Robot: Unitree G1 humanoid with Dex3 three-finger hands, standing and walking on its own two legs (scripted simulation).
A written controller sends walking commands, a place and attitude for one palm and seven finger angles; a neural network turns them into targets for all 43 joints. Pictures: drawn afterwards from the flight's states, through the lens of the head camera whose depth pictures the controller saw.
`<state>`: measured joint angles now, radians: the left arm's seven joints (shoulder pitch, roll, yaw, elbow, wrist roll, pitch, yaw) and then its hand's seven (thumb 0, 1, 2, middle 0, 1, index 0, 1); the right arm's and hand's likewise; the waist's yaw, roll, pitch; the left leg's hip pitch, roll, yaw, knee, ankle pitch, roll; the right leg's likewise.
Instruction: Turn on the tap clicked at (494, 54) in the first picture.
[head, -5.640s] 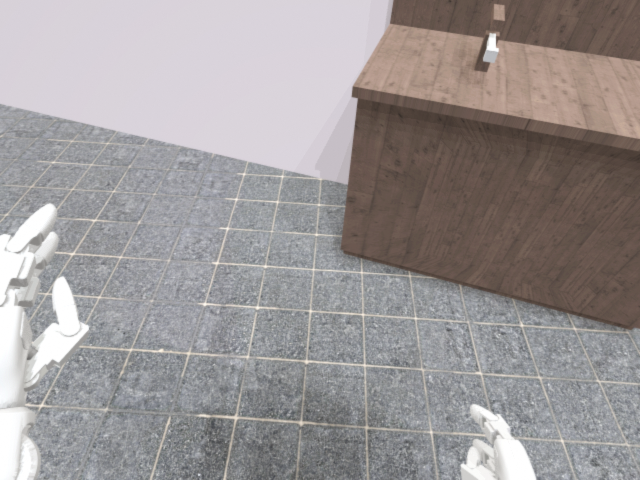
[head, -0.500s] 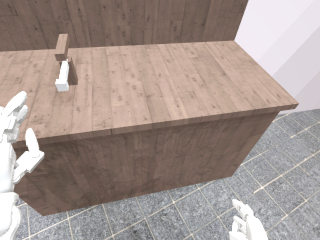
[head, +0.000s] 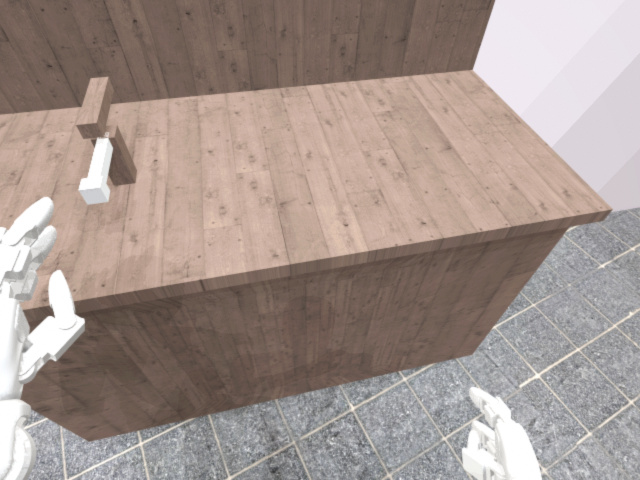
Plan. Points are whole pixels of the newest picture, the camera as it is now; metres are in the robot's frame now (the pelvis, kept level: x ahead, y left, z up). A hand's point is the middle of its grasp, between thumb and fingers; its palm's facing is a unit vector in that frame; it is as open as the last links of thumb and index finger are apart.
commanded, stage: look again from close up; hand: left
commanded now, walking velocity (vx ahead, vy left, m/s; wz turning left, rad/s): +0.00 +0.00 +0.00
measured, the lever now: (94, 190) +0.45 +0.36 +0.09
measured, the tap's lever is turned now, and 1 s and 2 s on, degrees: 0 0 0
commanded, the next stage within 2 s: shuffle to correct the standing spot in 0.36 s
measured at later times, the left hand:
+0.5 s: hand (67, 327) +0.21 +0.25 +0.15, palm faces +0.38 -0.85 -0.37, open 7.4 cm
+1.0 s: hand (97, 273) +0.28 +0.26 +0.15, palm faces +0.33 -0.87 -0.37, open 7.4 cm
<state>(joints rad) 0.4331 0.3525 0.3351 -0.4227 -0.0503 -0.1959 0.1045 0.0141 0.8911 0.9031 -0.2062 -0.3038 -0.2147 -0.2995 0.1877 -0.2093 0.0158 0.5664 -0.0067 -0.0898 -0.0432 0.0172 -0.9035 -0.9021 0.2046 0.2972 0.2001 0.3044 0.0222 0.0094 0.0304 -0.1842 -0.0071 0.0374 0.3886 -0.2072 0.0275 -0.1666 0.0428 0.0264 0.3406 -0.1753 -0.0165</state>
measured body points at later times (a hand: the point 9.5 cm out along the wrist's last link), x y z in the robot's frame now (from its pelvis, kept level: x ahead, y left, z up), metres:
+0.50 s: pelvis +0.00 +0.01 +0.00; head +0.01 +0.02 +0.45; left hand +0.19 +0.30 +0.17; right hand +0.17 -0.22 -0.08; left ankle +0.00 +0.10 -0.75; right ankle +0.00 -0.11 -0.75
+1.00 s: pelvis +0.05 +0.03 -0.02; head +0.07 +0.04 +0.42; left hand +0.25 +0.30 +0.17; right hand +0.20 -0.23 -0.10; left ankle +0.03 +0.11 -0.75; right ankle +0.00 -0.11 -0.75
